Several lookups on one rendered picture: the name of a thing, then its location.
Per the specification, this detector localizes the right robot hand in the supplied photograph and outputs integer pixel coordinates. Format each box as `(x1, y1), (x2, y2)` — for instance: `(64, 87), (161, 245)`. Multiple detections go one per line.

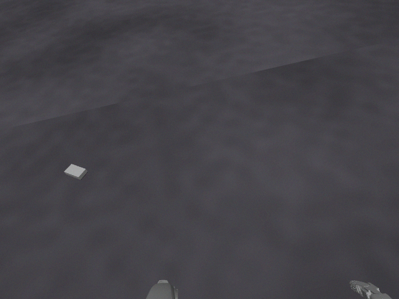
(349, 280), (392, 299)

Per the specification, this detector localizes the small box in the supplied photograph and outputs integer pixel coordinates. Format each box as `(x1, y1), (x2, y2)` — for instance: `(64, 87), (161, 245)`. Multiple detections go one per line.
(64, 164), (88, 179)

